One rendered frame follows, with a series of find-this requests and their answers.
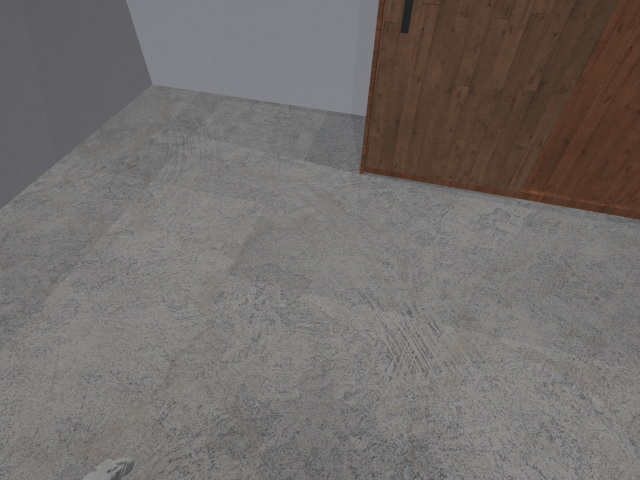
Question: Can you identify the left robot hand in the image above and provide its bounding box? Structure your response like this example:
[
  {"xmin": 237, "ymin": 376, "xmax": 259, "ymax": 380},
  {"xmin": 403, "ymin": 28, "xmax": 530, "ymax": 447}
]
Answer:
[{"xmin": 83, "ymin": 458, "xmax": 135, "ymax": 480}]

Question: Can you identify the wardrobe door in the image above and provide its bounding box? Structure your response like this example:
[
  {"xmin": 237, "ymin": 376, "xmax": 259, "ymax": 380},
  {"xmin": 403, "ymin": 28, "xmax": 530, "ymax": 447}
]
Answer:
[
  {"xmin": 523, "ymin": 0, "xmax": 640, "ymax": 208},
  {"xmin": 365, "ymin": 0, "xmax": 620, "ymax": 193}
]

